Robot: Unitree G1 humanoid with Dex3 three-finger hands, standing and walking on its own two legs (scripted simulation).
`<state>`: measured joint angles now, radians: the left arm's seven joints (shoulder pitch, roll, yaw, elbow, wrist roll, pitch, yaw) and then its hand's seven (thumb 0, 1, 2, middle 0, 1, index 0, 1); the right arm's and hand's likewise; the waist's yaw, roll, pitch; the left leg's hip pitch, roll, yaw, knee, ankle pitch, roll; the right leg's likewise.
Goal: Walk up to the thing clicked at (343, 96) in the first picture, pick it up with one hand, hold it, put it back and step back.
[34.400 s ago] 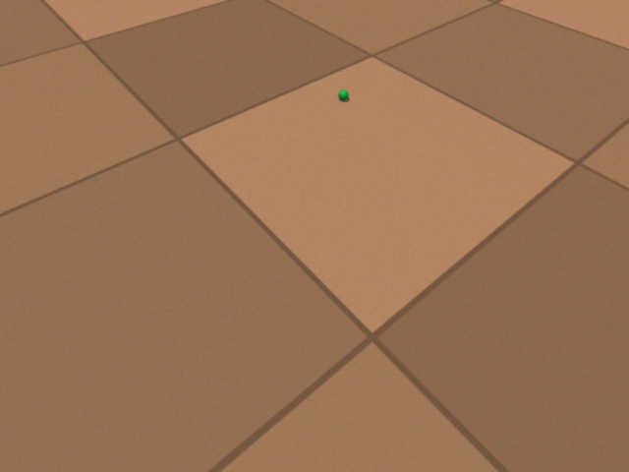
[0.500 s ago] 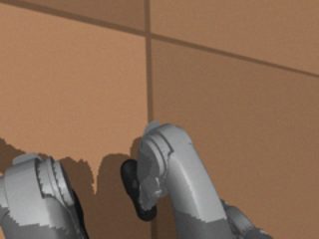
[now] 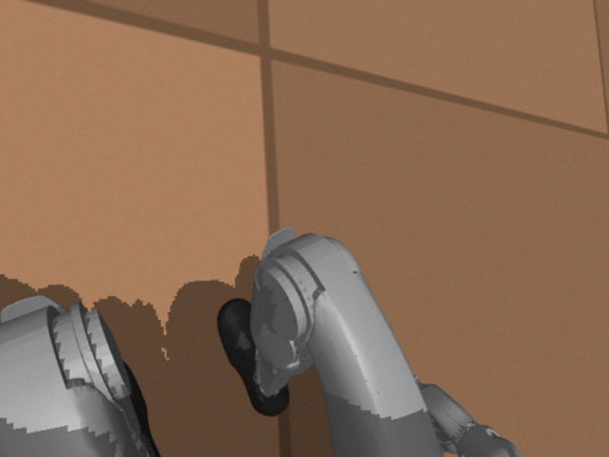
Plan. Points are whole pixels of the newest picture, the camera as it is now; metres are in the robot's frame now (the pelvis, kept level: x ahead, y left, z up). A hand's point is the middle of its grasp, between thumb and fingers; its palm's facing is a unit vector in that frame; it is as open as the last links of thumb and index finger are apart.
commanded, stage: rest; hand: left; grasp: from above
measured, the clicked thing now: out of the picture +0.45 +0.36 -0.27
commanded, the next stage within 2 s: open in 0.18 s
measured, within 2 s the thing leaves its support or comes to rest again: neither
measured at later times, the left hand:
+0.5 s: hand out of the picture +0.43 +0.36 -0.25, palm faces -0.45 -0.17 -0.87, open 8.2 cm
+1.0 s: hand out of the picture +0.43 +0.36 -0.26, palm faces -0.45 -0.19 -0.88, open 12.6 cm
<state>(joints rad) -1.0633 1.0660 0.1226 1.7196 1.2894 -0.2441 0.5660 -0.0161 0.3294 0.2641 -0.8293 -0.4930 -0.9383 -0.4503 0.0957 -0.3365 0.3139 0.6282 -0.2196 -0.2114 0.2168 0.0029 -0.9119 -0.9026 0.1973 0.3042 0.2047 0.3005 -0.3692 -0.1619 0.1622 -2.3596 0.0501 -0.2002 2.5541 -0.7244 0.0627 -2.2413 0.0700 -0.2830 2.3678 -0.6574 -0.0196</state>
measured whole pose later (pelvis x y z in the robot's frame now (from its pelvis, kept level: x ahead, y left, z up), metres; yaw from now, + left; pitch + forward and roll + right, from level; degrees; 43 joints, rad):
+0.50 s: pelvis +0.00 +0.00 +0.00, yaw -1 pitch +27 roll -15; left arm -1.08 1.10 0.09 1.76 1.30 -0.27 0.59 -0.01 0.29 0.33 -0.75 -0.60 -0.78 -0.51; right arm 0.08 -0.36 0.36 0.61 -0.23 -0.23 0.22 0.00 -0.91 -0.90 0.20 0.30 0.21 0.30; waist -0.37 -0.18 0.18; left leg -2.35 0.05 -0.22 2.56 -0.72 0.06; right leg -2.22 0.08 -0.30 2.36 -0.65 -0.02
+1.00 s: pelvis +0.00 +0.00 +0.00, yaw -1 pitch +27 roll -16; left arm -1.08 1.11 0.10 1.72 1.26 -0.25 0.56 0.00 -0.25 0.74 -0.26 -0.91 -0.28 -0.87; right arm 0.08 -0.35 0.36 0.61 -0.22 -0.23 0.23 0.00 -0.90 -0.90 0.20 0.30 0.21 0.30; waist -0.37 -0.18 0.19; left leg -2.35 0.05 -0.22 2.55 -0.73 0.06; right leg -2.22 0.08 -0.30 2.35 -0.65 -0.01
